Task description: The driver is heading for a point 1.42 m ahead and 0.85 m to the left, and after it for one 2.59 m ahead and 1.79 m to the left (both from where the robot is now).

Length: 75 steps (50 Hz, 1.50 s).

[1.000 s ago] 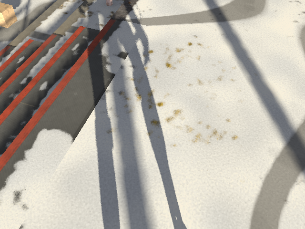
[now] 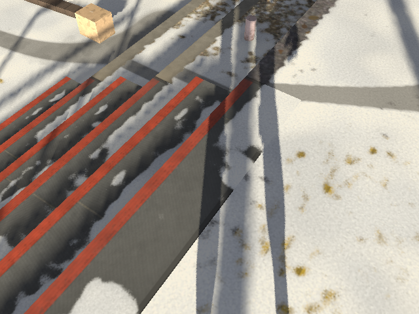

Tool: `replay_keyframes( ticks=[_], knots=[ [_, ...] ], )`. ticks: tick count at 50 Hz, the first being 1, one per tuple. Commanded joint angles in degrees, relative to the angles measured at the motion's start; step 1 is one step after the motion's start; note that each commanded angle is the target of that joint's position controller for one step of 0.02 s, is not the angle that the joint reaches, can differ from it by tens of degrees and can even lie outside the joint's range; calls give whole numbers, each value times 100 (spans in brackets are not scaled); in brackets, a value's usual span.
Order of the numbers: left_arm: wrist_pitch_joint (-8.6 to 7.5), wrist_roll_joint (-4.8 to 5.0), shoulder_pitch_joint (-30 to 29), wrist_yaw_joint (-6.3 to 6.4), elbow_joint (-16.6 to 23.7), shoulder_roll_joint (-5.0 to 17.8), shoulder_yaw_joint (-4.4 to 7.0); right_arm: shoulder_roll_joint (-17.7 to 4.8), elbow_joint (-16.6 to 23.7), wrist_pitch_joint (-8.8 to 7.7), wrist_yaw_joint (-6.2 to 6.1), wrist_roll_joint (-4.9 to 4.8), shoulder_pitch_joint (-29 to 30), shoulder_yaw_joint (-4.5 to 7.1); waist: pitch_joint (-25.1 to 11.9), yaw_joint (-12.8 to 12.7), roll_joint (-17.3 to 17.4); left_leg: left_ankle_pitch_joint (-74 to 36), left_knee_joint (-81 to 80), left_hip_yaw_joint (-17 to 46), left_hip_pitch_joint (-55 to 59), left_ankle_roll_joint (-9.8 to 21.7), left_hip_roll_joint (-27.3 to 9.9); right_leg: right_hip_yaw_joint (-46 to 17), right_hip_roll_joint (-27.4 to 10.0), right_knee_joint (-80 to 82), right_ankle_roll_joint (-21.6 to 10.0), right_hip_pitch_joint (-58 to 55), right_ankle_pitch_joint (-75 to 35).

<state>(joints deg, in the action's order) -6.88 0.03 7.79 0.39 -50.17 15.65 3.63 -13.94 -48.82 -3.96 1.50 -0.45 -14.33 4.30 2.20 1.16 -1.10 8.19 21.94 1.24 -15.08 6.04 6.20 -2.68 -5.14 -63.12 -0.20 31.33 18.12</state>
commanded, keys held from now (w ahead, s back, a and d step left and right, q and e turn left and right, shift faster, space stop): w+q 1.00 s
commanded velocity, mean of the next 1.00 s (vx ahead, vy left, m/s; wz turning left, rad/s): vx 0.50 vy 0.00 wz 0.58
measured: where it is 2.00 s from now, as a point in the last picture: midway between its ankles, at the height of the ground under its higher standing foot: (87, 235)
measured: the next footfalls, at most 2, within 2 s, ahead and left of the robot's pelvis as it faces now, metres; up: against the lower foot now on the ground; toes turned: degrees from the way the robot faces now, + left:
right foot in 0.30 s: +0.37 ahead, -0.13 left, +0.00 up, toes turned +14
left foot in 0.84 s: +0.54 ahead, +0.23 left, +0.00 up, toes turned +32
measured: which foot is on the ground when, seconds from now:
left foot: down 0.00-0.32, up 0.34-0.82, down 0.84-1.00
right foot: up 0.00-0.28, down 0.30-0.84, up 0.86-1.00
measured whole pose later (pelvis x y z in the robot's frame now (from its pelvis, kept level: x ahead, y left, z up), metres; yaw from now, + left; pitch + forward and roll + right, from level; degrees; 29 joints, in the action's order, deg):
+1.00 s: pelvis +0.50 +0.13 -0.01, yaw +35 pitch +2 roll +0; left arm -6.2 0.4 10.5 -0.1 -45.1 17.4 3.3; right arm -15.9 -37.1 -1.8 1.6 -0.2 -15.4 4.5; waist 3.1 0.3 -1.2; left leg 9.7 28.0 0.9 -19.7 5.4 5.6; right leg -2.3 -4.8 -67.9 0.8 29.0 20.7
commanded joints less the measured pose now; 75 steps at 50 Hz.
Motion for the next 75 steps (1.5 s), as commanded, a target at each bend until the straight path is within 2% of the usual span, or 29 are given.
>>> replay_keyframes(
  ticks=[1, 9, 14, 15, 16, 17, 18, 20, 22, 27, 37, 39, 41, 42, 43, 44, 45, 48, 53, 57, 61, 64, 65, 66, 67, 68, 69, 71, 75],
  knots=[
    [68, -79, -25, 66, 391, 468, 150, -963, 443, -104, -132, -24, 32, 212, -357, -182, 287, -1453, -1058, 1590, 425, 1093, -1533, -54, -110, 850, 233, 524, -593],
    [-8, 29, -1390, -58, 934, 364, 68, -975, 321, 1, -233, -102, -633, 234, -153, 310, 609, -692, -702, 1613, 396, 591, -1262, -62, 435, 3299, 210, -97, -2367],
    [-172, 45, -723, -125, 870, 756, 194, -931, 445, 107, -296, -79, -526, 233, -425, -146, 847, -1172, 338, 2202, 945, 411, -1319, -41, 553, 3925, -109, -1153, -1556],
    [-199, -38, -10, -97, 730, 959, 279, -736, 559, 96, -271, -51, -399, 160, -973, -490, 742, -1365, 1220, 1972, 600, 239, -1006, -247, 217, 3826, -355, -2356, -1621],
    [-173, -78, 989, -49, 640, 1309, 364, -475, 707, 82, -261, 56, -438, 57, -1838, -835, 45, -164, 2874, 1369, -281, -14, -540, -1263, -801, 3683, -687, -3952, -1395],
    [-77, -94, 1289, -87, 446, 1580, 431, -229, 846, 21, -242, -159, -1344, -16, -2353, -345, -2094, 2719, 4467, 912, -2313, -316, 42, -3920, -1954, 4262, -1559, -5467, -238],
    [-43, 25, 1046, -102, 608, 958, 292, -868, 672, 28, -264, -221, -1242, 86, -1806, -467, -1283, 2543, 5133, 1056, -2953, -360, -486, -4003, -1892, 4479, -1382, -5106, 903],
    [44, -9, 485, -80, 716, 593, 168, -1030, 832, 94, -266, -122, -346, 162, -639, -471, -214, 1545, 5118, 703, -2863, -434, -876, -2380, -1399, 4721, -989, -3536, 173],
    [61, -82, 264, -76, 653, 461, 117, -801, 952, 131, -203, -101, -254, 172, -288, -233, -372, 1133, 4703, 660, -2454, -434, -1193, -1492, -1065, 5010, -927, -2639, -635],
    [-30, -40, 388, -69, 460, 720, 230, -523, 1273, 234, -165, -96, 63, 112, -185, -198, -290, 414, 3935, 516, -2721, -554, -1378, -417, -1069, 5439, -1141, -2514, -1767],
    [250, 106, 988, -6, 190, 1089, 310, -401, 1879, 218, 145, -111, 1423, 20, 251, -597, -266, -540, 1626, -286, -2499, -298, -1089, 1019, -1146, 5103, -752, -3406, -2739],
    [328, 166, 941, 25, 197, 1252, 353, -570, 1917, 242, 179, -83, 1203, 109, 46, -371, -476, 95, 1506, -596, -1900, -85, -775, 1258, -1154, 4478, -631, -3577, -4345],
    [399, 218, 797, 81, 231, 1371, 371, -974, 1632, 281, 142, -75, -93, 367, -683, 427, -471, 24, 1105, -865, -61, 258, -273, 1546, -949, 2697, -423, -3241, -5657],
    [377, 122, 838, 103, 290, 1197, 298, -1385, 1375, 331, 24, -92, -1077, 566, -1197, 880, -52, -244, 929, -169, 1726, 541, -531, 1569, -727, 1061, -151, -1968, -4414],
    [252, -180, 1257, 24, 631, 329, 34, -2064, 1380, 307, -52, -137, -961, 626, -1496, 187, 1598, -71, 595, 2806, 3461, 1411, -2048, 1290, 326, -1048, 170, 578, 1127],
    [20, 8, 954, -62, 762, 667, 39, -1812, 1600, 206, -5, -66, -1155, 510, -2608, 496, 1271, 860, -320, 4724, 3904, 1923, -2632, -145, 602, -1931, 128, 1277, 1687],
    [-83, 239, 451, -108, 885, 970, 135, -1408, 1494, 137, 30, -23, -1030, 399, -1875, 583, 844, 702, -408, 3901, 3499, 1564, -2437, -279, 293, -1837, 19, 1758, 1131],
    [-93, 25, 465, -22, 825, 943, 154, -894, 1617, 99, -11, 35, -71, 209, -741, -112, 354, -796, -487, 2285, 1198, 1125, -1751, -257, -207, -590, 36, 878, 142],
    [195, -74, 161, 30, 989, 692, 112, -1041, 1524, 82, -176, 31, -201, 243, -433, -209, 337, -1455, -714, 1676, 151, 1099, -1398, -97, -83, 777, 346, 563, -784],
    [128, -143, -722, -73, 1264, 483, -3, -1089, 1299, 163, -300, -38, -583, 251, -287, 126, 522, -1049, -501, 1405, -118, 734, -1011, -29, 254, 2444, 232, 146, -2429],
    [48, -44, -817, -149, 1403, 650, 68, -1068, 1199, 242, -273, -37, -722, 237, -366, 119, 722, -928, -83, 1759, -287, 672, -1055, 16, 567, 2732, 175, -703, -2249],
    [-98, -56, 104, -266, 1112, 997, 246, -927, 1420, 250, -314, 9, -269, 194, -647, -345, 827, -1255, 703, 2203, 109, 615, -1270, -6, 562, 2326, -124, -1320, -1792],
    [-123, -65, 538, -252, 1056, 907, 251, -867, 1445, 262, -309, -109, -171, 169, -604, -584, 888, -1411, 1281, 2110, 225, 422, -1059, -131, 455, 3222, -270, -1672, -1436],
    [-141, -156, 934, -276, 955, 1172, 358, -607, 1429, 261, -279, -164, -597, 106, -1030, -536, 95, -1171, 2541, 1909, -171, 194, -621, -664, -87, 3355, -683, -2751, -1764],
    [-46, -80, 1367, -302, 877, 1317, 419, -412, 1276, 299, -266, -226, -1326, 51, -1540, -415, -1104, 1277, 4303, 1314, -1382, -132, 10, -2082, -1006, 3549, -1422, -3930, -1467],
    [51, 113, 1703, -365, 652, 1295, 422, -525, 1252, 286, -268, -324, -1614, 35, -1445, -346, -2139, 2701, 5442, 1032, -2799, -180, 104, -3912, -1720, 4371, -1958, -4155, 222],
    [67, 211, 1417, -391, 790, 945, 338, -934, 1344, 276, -300, -341, -945, 156, -573, -421, -1165, 2288, 5761, 1120, -3338, -168, -198, -4019, -1582, 4702, -1857, -3493, 1058],
    [101, 151, 966, -384, 907, 626, 203, -1061, 1444, 369, -300, -175, -247, 207, 50, -291, -188, 1596, 5562, 1016, -3109, -159, -533, -2880, -1306, 4635, -1655, -2214, 769],
    [135, 41, 961, -225, 662, 751, 206, -443, 1478, 276, -135, -20, -122, 45, -124, -95, -433, 1158, 3852, 547, -2353, -196, -933, -1637, -834, 4675, -1394, -1540, -370]
  ],
)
